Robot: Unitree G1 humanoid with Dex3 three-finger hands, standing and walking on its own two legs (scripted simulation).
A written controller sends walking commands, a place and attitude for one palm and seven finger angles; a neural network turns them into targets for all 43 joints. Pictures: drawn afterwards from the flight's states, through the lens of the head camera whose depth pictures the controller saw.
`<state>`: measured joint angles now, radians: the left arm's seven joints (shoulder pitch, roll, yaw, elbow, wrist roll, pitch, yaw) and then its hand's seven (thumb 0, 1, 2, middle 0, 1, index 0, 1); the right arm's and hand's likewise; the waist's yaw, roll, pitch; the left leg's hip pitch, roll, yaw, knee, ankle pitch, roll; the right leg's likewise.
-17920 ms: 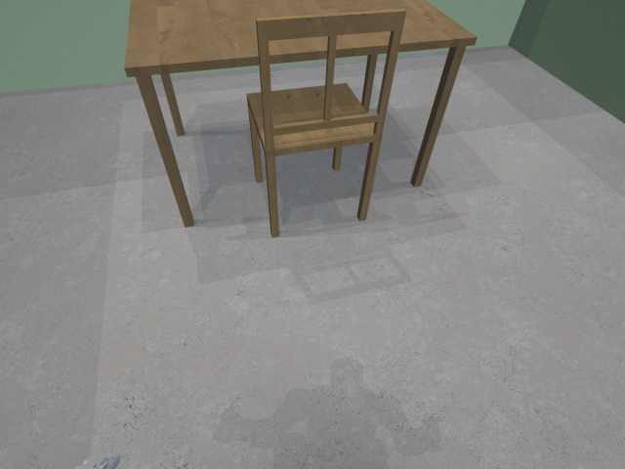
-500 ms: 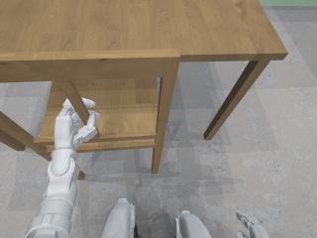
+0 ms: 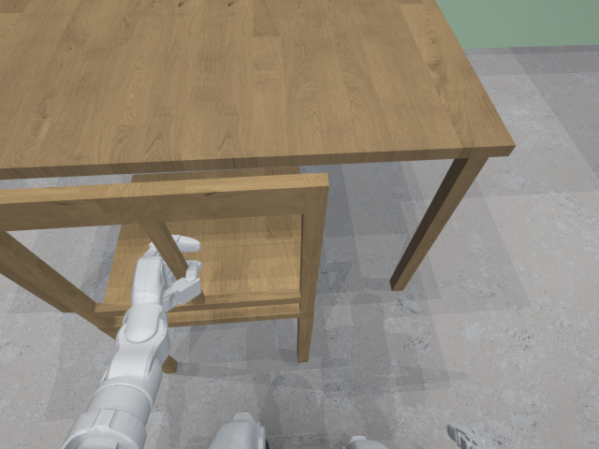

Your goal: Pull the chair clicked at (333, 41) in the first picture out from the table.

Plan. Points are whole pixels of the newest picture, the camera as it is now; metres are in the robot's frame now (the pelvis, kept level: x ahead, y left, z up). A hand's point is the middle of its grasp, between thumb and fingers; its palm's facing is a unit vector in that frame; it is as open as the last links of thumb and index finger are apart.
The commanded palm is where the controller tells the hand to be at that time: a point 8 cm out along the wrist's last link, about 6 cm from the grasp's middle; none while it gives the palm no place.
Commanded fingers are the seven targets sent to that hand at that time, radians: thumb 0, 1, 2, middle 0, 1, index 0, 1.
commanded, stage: step backward, pulling the chair out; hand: left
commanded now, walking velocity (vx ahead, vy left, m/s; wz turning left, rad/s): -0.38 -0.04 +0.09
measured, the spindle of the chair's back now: (179, 267) +0.38 +0.19 -0.04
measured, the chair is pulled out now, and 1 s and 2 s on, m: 0.06 0.17 0.27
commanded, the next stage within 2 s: none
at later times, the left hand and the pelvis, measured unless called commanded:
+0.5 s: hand (213, 334) +0.27 +0.12 -0.03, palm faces +0.02 -0.99 -0.14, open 5.1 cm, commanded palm +0.27 +0.17 -0.03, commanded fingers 0.00 0.90 0.90 -0.50 -1.45 -0.50 -1.45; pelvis -0.05 -0.01 +0.03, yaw +0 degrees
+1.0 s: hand (214, 353) +0.25 +0.12 -0.03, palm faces -0.02 -0.99 -0.17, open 5.3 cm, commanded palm +0.23 +0.17 -0.03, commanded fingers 0.00 0.90 0.90 -0.50 -1.45 -0.50 -1.45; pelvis -0.09 -0.01 +0.03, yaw +1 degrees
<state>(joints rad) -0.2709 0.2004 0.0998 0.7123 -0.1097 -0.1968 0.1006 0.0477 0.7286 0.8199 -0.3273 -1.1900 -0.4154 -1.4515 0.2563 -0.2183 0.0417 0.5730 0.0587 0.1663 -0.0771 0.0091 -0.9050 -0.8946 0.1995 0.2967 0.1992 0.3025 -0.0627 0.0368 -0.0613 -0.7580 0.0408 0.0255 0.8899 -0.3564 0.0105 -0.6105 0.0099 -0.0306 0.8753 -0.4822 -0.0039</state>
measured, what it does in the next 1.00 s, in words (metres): shifts its weight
